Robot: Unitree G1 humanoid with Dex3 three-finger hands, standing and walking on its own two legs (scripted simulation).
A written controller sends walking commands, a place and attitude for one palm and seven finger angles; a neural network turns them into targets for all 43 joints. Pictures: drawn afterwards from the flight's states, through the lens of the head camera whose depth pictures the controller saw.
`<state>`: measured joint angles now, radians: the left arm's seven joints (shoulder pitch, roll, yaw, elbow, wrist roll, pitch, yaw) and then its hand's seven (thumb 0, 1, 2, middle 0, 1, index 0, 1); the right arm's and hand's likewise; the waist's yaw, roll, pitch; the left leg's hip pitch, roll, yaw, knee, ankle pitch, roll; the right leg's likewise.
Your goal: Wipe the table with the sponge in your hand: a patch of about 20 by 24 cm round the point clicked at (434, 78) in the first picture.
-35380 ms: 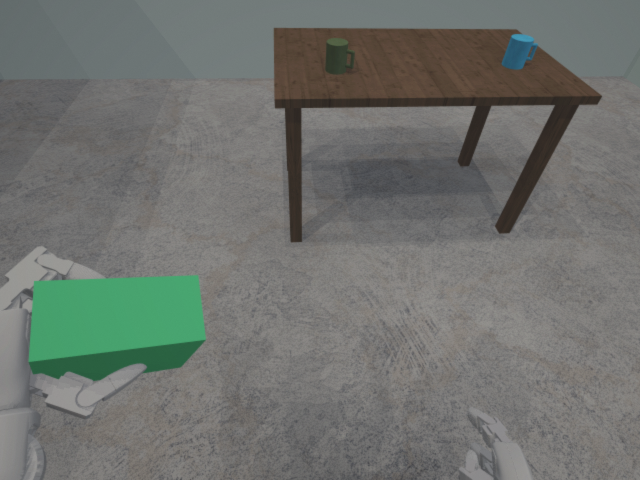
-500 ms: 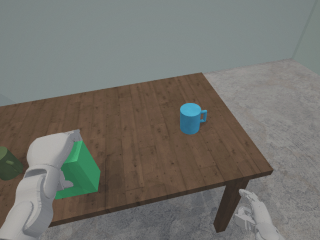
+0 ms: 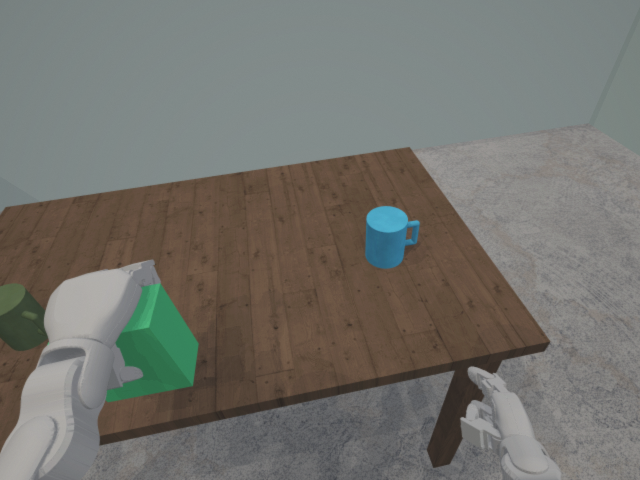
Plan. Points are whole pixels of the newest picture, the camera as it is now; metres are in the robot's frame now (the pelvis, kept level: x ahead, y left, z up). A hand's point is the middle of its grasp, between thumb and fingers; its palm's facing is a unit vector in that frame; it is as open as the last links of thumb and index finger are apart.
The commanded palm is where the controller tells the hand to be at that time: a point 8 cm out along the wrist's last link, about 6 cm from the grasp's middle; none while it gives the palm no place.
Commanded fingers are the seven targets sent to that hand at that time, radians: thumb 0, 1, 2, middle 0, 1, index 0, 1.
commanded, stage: bring the sponge back beside the body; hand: left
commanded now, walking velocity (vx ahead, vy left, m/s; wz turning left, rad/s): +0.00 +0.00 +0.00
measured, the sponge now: (141, 354) +0.22 +0.28 +0.05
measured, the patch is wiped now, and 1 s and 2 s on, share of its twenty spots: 1.00 1.00 1.00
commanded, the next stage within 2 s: step back with the hand held close in 0.86 s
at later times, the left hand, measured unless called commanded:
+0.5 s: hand (105, 352) +0.19 +0.28 +0.11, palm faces +0.09 -0.09 -0.99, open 10.6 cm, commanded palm +0.16 +0.27 +0.18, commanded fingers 0.00 0.10 1.30 -1.20 -1.60 -1.20 -1.60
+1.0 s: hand (100, 357) +0.18 +0.29 +0.11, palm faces +0.08 -0.11 -0.99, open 10.6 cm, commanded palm +0.15 +0.28 +0.17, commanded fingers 0.00 0.10 1.30 -1.20 -1.60 -1.20 -1.60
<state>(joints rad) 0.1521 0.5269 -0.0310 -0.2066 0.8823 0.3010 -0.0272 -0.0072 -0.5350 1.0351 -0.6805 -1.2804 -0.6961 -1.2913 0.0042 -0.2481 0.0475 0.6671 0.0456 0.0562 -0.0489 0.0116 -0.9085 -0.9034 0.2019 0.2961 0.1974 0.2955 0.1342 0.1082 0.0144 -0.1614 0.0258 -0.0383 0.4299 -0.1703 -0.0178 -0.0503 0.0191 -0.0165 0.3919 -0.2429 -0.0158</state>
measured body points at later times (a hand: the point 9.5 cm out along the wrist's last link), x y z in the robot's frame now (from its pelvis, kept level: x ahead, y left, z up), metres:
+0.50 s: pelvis +0.00 +0.00 +0.00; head -0.04 -0.04 +0.45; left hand +0.18 +0.28 +0.17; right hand +0.26 -0.19 -0.07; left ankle +0.05 +0.13 -0.74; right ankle -0.01 -0.11 -0.74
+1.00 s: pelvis -0.01 +0.00 +0.00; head -0.04 -0.04 +0.44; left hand +0.17 +0.29 +0.16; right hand +0.25 -0.19 -0.07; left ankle +0.05 +0.13 -0.74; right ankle -0.01 -0.11 -0.74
